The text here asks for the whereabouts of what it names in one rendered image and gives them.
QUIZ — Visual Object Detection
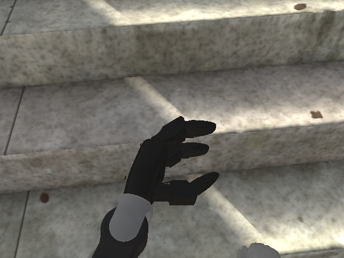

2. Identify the right robot thigh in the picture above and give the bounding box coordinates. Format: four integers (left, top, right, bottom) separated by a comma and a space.
237, 244, 280, 258

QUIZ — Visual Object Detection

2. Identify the left robot forearm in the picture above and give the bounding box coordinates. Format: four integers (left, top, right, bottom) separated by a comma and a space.
88, 193, 153, 258

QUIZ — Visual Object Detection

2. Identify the robot left hand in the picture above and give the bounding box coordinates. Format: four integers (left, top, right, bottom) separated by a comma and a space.
124, 116, 219, 205

